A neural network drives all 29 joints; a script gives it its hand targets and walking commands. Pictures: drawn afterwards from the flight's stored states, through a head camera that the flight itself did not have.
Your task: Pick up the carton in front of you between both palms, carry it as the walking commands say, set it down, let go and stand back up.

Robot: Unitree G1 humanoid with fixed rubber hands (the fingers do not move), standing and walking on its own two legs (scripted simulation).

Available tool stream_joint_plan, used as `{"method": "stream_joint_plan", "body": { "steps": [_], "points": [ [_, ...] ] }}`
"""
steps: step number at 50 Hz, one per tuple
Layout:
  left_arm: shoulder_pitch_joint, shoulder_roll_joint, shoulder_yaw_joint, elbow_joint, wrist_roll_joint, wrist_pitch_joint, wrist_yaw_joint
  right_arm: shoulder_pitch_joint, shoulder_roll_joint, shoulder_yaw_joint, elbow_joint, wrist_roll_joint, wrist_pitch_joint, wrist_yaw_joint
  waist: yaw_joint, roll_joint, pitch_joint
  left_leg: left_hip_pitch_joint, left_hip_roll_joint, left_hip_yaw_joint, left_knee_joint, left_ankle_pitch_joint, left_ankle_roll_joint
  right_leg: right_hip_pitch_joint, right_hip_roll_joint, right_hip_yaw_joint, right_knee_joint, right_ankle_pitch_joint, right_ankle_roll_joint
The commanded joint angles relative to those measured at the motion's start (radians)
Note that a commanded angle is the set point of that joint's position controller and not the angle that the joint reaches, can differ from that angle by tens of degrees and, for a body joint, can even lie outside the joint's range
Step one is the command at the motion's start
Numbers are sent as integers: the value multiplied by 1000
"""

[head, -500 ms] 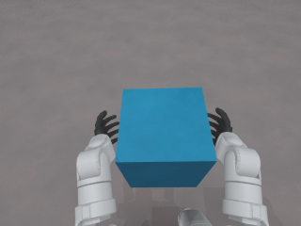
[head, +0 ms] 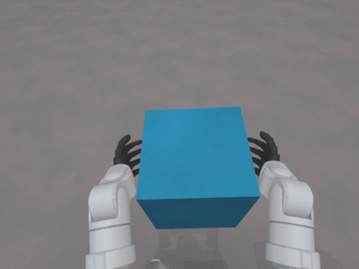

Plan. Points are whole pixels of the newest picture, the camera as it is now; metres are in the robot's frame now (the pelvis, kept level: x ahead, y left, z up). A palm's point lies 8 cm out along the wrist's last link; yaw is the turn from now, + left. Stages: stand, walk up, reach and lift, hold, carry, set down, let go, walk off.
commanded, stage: carry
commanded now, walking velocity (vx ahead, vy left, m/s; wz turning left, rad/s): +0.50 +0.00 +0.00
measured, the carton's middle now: (194, 173) +0.33 +0.00 +0.01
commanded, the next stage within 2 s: none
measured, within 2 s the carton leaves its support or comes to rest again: neither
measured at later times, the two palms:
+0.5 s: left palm (136, 97) +0.55 +0.17 +0.07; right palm (242, 97) +0.53 -0.13 +0.08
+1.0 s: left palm (162, 41) +0.86 +0.11 +0.09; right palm (242, 36) +0.87 -0.19 +0.08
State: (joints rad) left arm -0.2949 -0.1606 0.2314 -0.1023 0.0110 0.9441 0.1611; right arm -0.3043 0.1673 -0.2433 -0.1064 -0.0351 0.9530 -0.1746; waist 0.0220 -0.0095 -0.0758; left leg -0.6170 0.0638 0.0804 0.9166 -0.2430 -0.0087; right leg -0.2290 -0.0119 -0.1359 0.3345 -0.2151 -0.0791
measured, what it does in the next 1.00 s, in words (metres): walks ahead: left foot, then right foot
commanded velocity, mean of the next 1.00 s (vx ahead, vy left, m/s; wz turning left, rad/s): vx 0.50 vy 0.00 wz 0.00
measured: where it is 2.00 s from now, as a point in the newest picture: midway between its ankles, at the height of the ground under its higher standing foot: (198, 120)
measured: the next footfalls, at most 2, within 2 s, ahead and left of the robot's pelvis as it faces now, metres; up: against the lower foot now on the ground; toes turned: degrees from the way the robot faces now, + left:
left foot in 0.24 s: +0.34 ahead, +0.12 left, +0.00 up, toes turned +9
right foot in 0.72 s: +0.65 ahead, -0.13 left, +0.00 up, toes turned -13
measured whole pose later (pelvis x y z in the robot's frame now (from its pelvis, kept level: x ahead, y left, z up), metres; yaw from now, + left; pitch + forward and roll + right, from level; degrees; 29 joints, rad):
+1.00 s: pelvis +0.64 -0.05 +0.00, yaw +1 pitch +4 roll +2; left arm 0.12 -0.14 0.04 -0.53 -0.02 1.09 0.16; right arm 0.11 0.14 -0.03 -0.55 -0.02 1.11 -0.15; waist 0.04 0.00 -0.11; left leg -0.60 0.10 0.09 0.96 -0.19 0.00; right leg -0.17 -0.05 -0.23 0.29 -0.20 -0.06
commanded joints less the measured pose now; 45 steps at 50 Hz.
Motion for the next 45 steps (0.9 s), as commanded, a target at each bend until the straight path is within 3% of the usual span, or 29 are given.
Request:
{"method": "stream_joint_plan", "body": {
  "steps": [1, 6, 8, 9, 10, 11, 12, 13, 15, 16, 17, 21, 23, 29, 31, 33, 34, 35, 36, 37, 38, 39, 41, 45],
  "points": [
    [-225, -750, -677, -283, -190, 32, -19, -237, 732, 701, -302, 158, 29, 20, 4, -148, -256, -74, -8, 68, -255, 150, -11, 417, -213, 123, -96, 549, -32],
    [-28, -683, -664, -397, -165, 97, -12, -78, 673, 713, -431, 188, 103, 27, 11, -162, -192, 56, -55, 142, -435, 244, 15, 404, -193, 52, -49, 684, -7],
    [14, -663, -672, -433, -162, 121, -14, -9, 645, 710, -438, 184, 127, 28, -2, -134, -231, 257, -106, 193, -501, 235, 41, 357, -159, 0, 122, 801, 19],
    [30, -651, -679, -444, -163, 132, -15, 17, 634, 705, -446, 179, 135, 31, -21, -121, -267, 437, -83, 178, -515, 225, 67, 250, -144, -39, 259, 746, 43],
    [39, -642, -689, -460, -166, 141, -17, 51, 622, 703, -450, 180, 142, 36, -45, -44, -319, 713, 43, 29, -474, 266, 125, 3, -118, -38, 461, 532, 74],
    [44, -649, -708, -505, -181, 150, -23, 82, 600, 700, -459, 177, 144, 38, -52, 242, -423, 943, 309, -401, -490, 418, 262, -282, 0, -29, 792, 96, 109],
    [49, -658, -736, -532, -191, 157, -30, 113, 631, 701, -459, 181, 145, 42, -51, 303, -417, 981, 363, -544, -566, 506, 336, -461, 63, 48, 971, -274, 96],
    [22, -690, -749, -544, -196, 155, -36, 90, 660, 714, -478, 192, 147, 51, -49, 188, -382, 922, 358, -479, -586, 463, 303, -512, -6, 142, 1010, -278, 64],
    [-14, -735, -762, -547, -199, 141, -55, 62, 718, 747, -508, 199, 130, 76, -48, 69, -295, 744, 304, -311, -628, 421, 202, -465, -86, 133, 882, -205, 70],
    [-12, -752, -777, -530, -193, 133, -59, 38, 730, 763, -515, 207, 126, 87, -47, 70, -267, 657, 271, -225, -678, 292, 158, -402, -110, 135, 769, -145, 71],
    [3, -764, -790, -520, -193, 127, -62, 38, 718, 760, -520, 207, 118, 95, -43, 85, -247, 593, 251, -183, -711, 194, 144, -359, -103, 106, 696, -129, 73],
    [119, -719, -754, -436, -126, 129, -53, 84, 632, 754, -485, 184, 126, 107, -28, 131, -148, 486, 209, -53, -810, 5, 137, -304, -98, 27, 421, 32, 82],
    [125, -675, -732, -426, -110, 137, -43, 105, 586, 744, -469, 178, 135, 101, -32, 149, -92, 465, 190, -13, -821, 15, 126, -283, -81, -12, 303, 94, 90],
    [51, -607, -727, -478, -137, 166, -17, 65, 532, 722, -493, 180, 162, 69, -38, 147, 13, 478, 197, 10, -796, 39, 109, -289, -84, -60, 210, 187, 93],
    [45, -588, -726, -494, -155, 174, -12, 48, 519, 719, -513, 185, 168, 56, -35, 149, 5, 495, 189, 37, -731, 102, 98, -226, -77, -79, 176, 172, 91],
    [68, -556, -707, -483, -162, 179, -3, 45, 495, 715, -514, 180, 176, 39, -13, 105, -75, 484, 130, 116, -485, 311, 63, -24, -18, -128, 119, 62, 74],
    [74, -539, -691, -474, -158, 180, 2, 55, 474, 711, -509, 172, 180, 29, 9, 19, -175, 366, 83, 140, -231, 287, 25, 205, -77, -19, 105, -9, 50],
    [85, -495, -678, -465, -148, 178, 9, 70, 462, 707, -519, 166, 186, 22, 3, -272, -279, 154, -29, 130, 114, 34, -21, 372, -332, 439, -26, -127, -47],
    [96, -507, -675, -461, -155, 174, 10, 54, 470, 721, -525, 180, 187, 20, -1, -381, -281, -53, -87, 30, 284, -228, -12, 453, -418, 647, -120, 2, -125],
    [102, -561, -686, -477, -177, 171, 1, 60, 505, 732, -540, 196, 179, 21, -2, -263, -302, -101, -13, -43, 358, -239, 7, 481, -407, 541, -80, 199, -122],
    [100, -624, -690, -480, -194, 160, -10, 45, 554, 742, -564, 209, 167, 30, -2, -166, -316, -103, 18, -50, 348, -215, 11, 465, -365, 431, -35, 369, -89],
    [82, -664, -711, -506, -201, 148, -22, 58, 602, 747, -544, 202, 158, 39, -4, -90, -326, -69, 42, -67, 306, -154, 18, 401, -353, 364, -38, 371, -54],
    [51, -723, -740, -548, -212, 129, -46, 74, 676, 754, -529, 189, 135, 54, -8, -91, -315, -2, 57, -59, 185, -64, 19, 298, -316, 249, -92, 242, -15],
    [50, -711, -778, -578, -224, 118, -73, 109, 693, 756, -531, 151, 116, 60, -8, -121, -235, -52, 55, 2, 60, 65, 11, 281, -288, 145, -171, 161, -22]
  ]
}}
